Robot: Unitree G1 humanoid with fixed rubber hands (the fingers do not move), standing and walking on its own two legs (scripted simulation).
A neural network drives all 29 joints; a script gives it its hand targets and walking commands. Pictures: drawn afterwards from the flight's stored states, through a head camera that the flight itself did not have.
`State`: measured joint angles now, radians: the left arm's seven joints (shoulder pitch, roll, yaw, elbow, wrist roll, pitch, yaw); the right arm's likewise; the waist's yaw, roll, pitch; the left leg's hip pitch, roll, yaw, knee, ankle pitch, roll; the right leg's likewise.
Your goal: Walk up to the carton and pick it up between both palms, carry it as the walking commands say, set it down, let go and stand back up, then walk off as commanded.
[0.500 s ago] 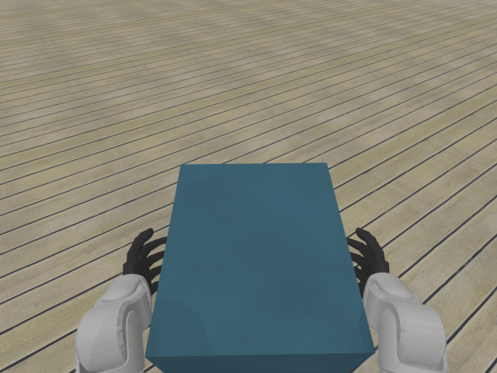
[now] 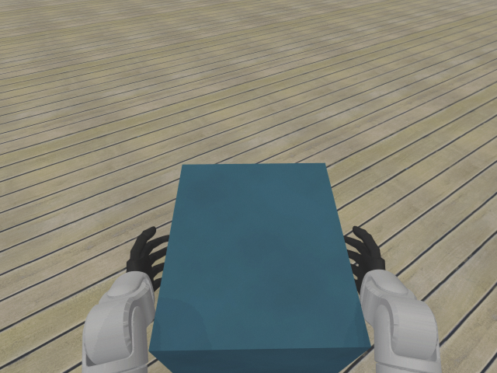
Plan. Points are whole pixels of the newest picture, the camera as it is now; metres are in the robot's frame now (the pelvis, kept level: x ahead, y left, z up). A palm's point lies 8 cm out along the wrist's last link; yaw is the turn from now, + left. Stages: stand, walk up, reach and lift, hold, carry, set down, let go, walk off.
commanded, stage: carry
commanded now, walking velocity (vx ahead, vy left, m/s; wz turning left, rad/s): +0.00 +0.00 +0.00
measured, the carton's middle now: (255, 276) +0.30 +0.00 +0.00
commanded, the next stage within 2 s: hold in 0.60 s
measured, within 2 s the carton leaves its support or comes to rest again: neither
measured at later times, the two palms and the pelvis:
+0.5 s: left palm (148, 278) +0.26 +0.16 +0.07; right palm (372, 277) +0.26 -0.17 +0.07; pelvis +0.00 -0.01 +0.00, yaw +0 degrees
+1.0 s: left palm (171, 276) +0.28 +0.13 +0.04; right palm (388, 296) +0.24 -0.20 +0.04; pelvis -0.01 +0.00 +0.01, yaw -5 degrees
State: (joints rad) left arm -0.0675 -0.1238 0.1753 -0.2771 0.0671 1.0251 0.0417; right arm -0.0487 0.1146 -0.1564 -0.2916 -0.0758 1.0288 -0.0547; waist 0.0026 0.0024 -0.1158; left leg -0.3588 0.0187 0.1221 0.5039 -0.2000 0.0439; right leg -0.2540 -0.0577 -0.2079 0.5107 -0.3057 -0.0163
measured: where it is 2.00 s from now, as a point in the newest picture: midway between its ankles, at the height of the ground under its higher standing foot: outside the picture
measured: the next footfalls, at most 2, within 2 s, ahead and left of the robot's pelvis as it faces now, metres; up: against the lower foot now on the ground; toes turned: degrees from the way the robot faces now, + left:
none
